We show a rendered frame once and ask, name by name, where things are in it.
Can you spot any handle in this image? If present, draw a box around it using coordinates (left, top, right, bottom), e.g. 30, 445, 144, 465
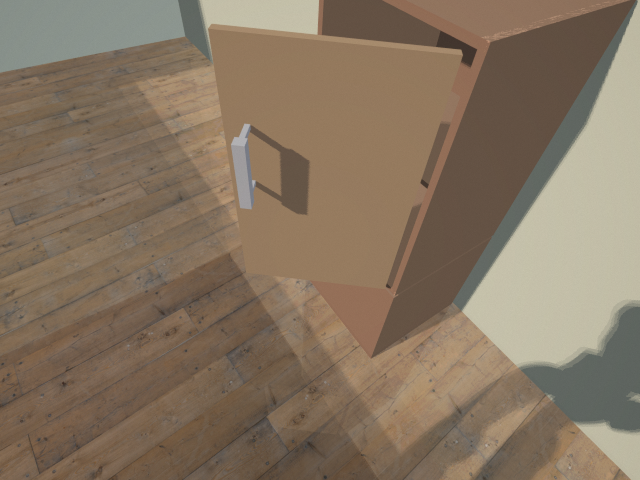
231, 124, 256, 209

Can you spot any cupboard door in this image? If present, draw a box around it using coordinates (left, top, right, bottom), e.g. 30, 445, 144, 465
208, 24, 463, 289

